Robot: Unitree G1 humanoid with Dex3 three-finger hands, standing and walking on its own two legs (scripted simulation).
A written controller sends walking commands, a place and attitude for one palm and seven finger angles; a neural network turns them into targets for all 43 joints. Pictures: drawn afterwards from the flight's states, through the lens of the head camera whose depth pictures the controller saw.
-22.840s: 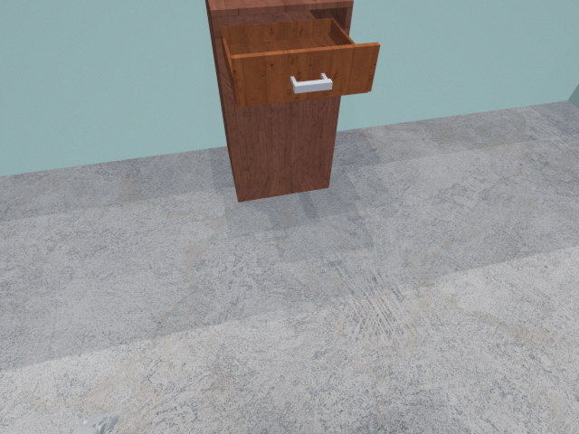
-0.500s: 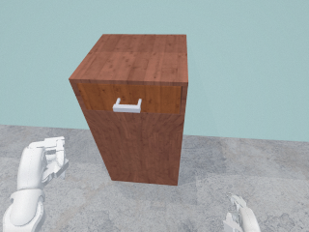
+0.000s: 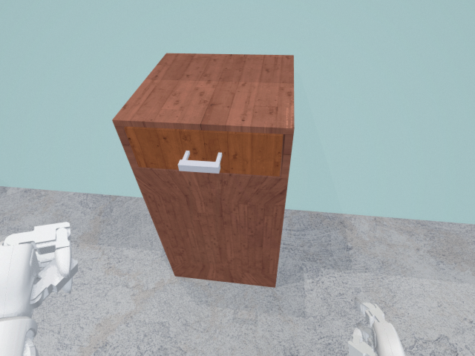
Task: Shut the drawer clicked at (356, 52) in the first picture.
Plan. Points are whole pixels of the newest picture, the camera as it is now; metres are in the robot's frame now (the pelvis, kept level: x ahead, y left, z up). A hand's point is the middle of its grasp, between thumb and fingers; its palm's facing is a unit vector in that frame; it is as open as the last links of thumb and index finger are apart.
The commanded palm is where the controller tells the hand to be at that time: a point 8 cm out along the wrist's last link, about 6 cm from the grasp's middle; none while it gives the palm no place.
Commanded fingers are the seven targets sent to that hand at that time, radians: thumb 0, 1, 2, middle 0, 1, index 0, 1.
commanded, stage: step back with the hand held close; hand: left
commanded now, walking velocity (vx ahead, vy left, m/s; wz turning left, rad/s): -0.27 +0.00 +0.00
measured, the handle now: (201, 160) +0.58 +0.18 -0.01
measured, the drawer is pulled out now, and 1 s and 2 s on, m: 0.00 0.00 0.00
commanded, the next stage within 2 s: stop stepping back and stand still in 1.40 s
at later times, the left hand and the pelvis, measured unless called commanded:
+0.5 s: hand (39, 284) +0.15 +0.26 +0.16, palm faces +0.29 -0.81 -0.51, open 3.2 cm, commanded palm +0.09 +0.30 +0.17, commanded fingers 0.00 0.90 0.90 -1.40 -1.60 -1.40 -1.60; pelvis -0.05 +0.02 +0.00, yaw -1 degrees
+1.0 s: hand out of the picture +0.07 +0.28 +0.16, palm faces +0.39 -0.76 -0.53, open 3.2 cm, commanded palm +0.00 +0.31 +0.17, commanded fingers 0.00 0.90 0.90 -1.40 -1.60 -1.40 -1.60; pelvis -0.11 +0.02 -0.01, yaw +2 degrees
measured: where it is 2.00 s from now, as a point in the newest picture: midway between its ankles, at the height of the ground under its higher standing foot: outside the picture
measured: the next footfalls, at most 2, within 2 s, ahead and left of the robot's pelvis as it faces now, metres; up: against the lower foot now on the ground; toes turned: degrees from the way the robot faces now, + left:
right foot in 1.00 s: -0.14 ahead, -0.09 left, +0.00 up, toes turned +6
left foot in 1.40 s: -0.09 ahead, +0.12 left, +0.00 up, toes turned +0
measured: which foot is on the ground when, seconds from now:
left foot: down 0.00-1.00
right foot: down 0.00-0.80, up 0.82-0.98, down 1.00-1.00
